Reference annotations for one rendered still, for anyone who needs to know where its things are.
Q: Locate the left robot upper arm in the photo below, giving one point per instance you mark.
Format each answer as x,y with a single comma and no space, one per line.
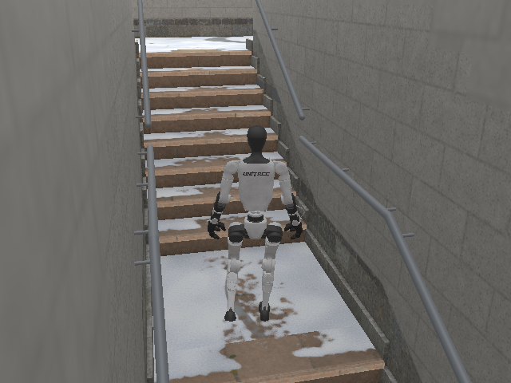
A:
226,183

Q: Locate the robot left hand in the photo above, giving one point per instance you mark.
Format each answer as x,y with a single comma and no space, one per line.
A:
215,227

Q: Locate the robot left thigh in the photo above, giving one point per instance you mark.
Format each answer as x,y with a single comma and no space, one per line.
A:
235,239

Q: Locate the right robot forearm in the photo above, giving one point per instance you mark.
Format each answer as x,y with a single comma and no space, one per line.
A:
292,212

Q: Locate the left robot forearm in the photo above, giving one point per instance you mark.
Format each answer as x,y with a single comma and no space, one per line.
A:
217,210

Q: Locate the right robot upper arm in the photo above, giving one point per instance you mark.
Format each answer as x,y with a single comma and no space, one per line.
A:
284,181

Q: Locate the right robot shin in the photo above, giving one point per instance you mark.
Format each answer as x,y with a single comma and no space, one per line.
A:
267,284

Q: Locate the robot right hand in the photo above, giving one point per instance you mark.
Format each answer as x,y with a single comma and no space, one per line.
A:
298,230

